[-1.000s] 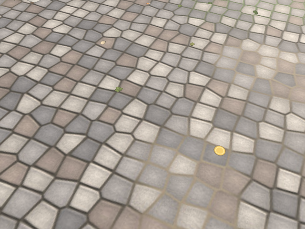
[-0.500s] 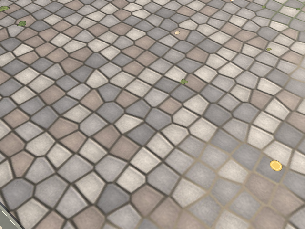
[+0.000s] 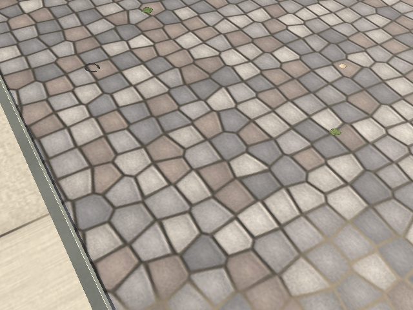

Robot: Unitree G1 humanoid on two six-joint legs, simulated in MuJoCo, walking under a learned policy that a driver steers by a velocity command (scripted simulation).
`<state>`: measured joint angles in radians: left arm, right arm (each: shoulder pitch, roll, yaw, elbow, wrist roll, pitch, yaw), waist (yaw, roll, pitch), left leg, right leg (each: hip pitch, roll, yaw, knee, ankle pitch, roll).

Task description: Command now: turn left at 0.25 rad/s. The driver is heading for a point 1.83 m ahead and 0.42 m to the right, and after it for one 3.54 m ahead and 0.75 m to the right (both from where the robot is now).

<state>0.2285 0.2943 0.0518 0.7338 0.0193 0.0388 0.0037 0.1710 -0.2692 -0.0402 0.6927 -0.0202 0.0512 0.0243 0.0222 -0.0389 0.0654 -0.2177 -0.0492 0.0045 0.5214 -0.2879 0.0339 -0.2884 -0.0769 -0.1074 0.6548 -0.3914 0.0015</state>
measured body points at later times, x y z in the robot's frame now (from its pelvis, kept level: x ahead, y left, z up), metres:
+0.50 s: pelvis -0.01 +0.00 +0.01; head -0.01 -0.01 +0.46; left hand +0.05 +0.25 -0.12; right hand +0.09 -0.25 -0.13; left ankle -0.01 +0.09 -0.73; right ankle -0.02 -0.12 -0.73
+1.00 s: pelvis +0.12 +0.03 +0.01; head +0.14 +0.04 +0.46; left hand +0.25 +0.28 -0.12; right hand +0.05 -0.21 -0.12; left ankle +0.02 +0.10 -0.73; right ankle +0.20 -0.10 -0.67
